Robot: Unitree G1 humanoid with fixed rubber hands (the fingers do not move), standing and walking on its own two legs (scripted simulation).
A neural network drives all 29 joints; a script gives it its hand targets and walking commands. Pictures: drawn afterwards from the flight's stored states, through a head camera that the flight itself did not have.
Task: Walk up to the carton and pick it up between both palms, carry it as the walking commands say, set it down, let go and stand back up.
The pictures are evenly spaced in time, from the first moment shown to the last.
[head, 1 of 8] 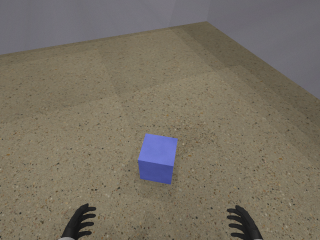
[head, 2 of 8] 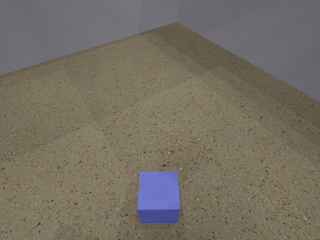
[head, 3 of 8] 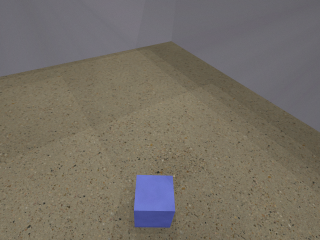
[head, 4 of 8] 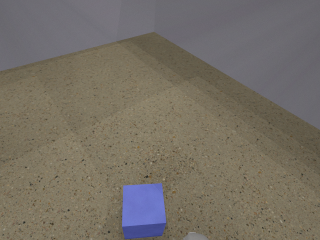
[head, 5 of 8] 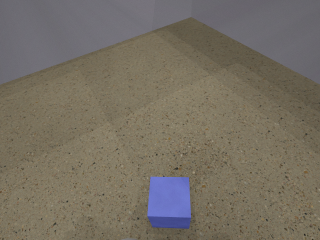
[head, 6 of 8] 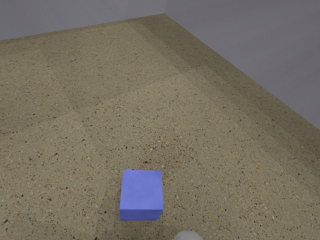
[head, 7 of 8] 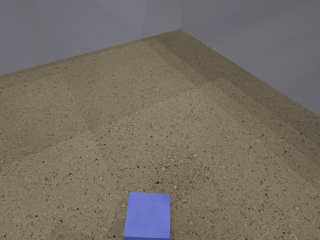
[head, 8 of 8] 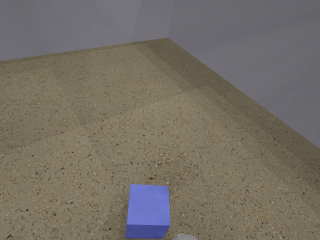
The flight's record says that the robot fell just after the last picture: no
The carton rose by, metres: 0.00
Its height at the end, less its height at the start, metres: +0.00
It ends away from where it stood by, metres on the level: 0.00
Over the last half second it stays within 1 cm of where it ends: yes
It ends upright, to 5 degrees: yes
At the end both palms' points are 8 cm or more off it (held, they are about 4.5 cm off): yes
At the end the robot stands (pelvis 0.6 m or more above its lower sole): yes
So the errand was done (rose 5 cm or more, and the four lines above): no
